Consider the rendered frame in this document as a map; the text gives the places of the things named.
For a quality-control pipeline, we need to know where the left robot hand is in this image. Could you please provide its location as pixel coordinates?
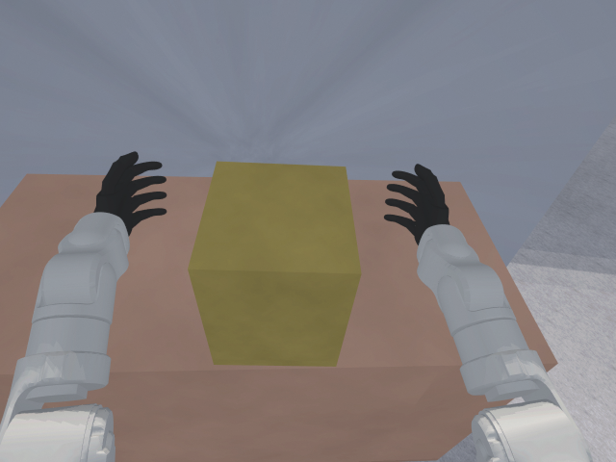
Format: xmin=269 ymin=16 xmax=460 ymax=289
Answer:
xmin=94 ymin=151 xmax=167 ymax=236

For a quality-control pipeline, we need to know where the robot right forearm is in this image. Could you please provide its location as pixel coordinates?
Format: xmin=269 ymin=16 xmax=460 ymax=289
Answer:
xmin=417 ymin=224 xmax=593 ymax=462

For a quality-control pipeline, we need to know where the carton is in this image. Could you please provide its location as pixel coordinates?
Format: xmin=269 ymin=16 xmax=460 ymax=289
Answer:
xmin=188 ymin=162 xmax=362 ymax=367

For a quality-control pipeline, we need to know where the pedestal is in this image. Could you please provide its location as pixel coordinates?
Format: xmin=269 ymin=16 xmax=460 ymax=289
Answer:
xmin=0 ymin=174 xmax=558 ymax=462

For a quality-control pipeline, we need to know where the right robot hand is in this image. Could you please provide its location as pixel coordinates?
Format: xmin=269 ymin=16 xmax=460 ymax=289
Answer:
xmin=384 ymin=164 xmax=449 ymax=245

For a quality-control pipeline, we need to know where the robot left forearm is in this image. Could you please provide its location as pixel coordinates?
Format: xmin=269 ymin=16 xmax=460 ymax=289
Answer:
xmin=0 ymin=212 xmax=130 ymax=445

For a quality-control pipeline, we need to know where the right robot upper arm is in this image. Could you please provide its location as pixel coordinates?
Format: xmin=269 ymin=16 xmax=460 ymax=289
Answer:
xmin=472 ymin=399 xmax=590 ymax=462

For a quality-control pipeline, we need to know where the left robot upper arm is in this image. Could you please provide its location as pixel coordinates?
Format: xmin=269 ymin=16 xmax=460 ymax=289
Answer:
xmin=0 ymin=403 xmax=116 ymax=462

